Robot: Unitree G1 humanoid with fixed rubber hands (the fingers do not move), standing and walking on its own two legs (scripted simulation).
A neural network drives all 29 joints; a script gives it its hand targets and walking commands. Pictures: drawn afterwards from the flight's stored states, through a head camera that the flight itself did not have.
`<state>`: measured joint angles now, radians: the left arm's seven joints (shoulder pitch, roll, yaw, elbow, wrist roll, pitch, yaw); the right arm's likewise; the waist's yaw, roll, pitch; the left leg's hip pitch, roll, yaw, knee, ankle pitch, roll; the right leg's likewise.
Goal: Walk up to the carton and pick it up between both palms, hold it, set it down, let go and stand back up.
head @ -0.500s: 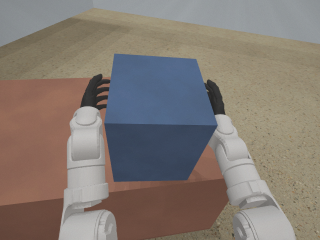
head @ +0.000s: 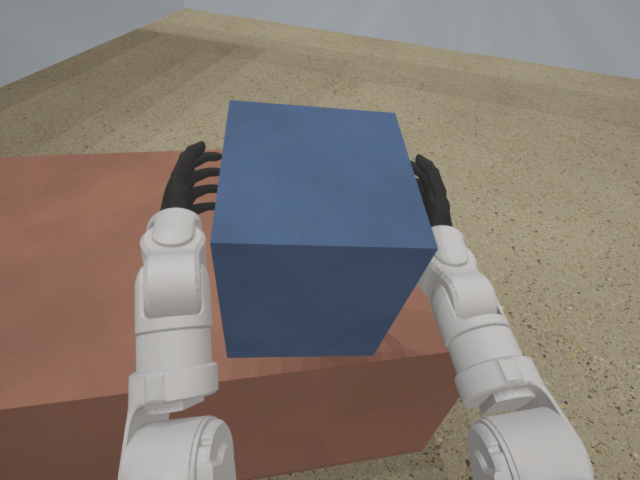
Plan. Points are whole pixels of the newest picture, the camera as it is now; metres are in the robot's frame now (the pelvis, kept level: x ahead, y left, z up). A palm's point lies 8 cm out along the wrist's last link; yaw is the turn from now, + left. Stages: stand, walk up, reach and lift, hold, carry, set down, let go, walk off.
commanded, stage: hold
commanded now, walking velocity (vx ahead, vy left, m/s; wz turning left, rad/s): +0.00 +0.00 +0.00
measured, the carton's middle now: (308, 239) +0.37 +0.01 +0.13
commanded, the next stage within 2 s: none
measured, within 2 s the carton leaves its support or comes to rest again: neither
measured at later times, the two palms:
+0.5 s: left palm (182, 211) +0.36 +0.16 +0.19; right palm (432, 220) +0.36 -0.14 +0.17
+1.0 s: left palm (184, 208) +0.36 +0.16 +0.19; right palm (432, 219) +0.36 -0.14 +0.17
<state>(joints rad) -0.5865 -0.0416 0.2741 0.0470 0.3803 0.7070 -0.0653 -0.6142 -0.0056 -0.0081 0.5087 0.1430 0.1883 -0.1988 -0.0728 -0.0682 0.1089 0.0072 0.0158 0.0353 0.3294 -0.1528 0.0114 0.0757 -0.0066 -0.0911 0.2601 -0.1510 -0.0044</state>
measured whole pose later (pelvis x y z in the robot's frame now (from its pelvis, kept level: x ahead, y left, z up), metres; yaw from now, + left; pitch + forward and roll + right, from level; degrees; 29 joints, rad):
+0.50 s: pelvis +0.00 +0.00 +0.00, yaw +1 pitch -11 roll -1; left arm -0.59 -0.04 0.28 0.05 0.38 0.70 -0.07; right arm -0.62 0.00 -0.01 0.52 0.14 0.19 -0.20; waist -0.08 -0.07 0.11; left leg 0.02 0.02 0.02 0.33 -0.15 0.01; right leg 0.09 0.00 -0.10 0.26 -0.15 -0.01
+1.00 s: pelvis +0.00 +0.00 +0.00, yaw +0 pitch -11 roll -1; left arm -0.62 -0.04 0.29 0.09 0.39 0.70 -0.07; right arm -0.65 0.00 -0.03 0.54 0.13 0.18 -0.19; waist -0.07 -0.07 0.11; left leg 0.01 0.02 0.03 0.32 -0.14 0.01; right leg 0.07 -0.01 -0.10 0.26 -0.15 -0.01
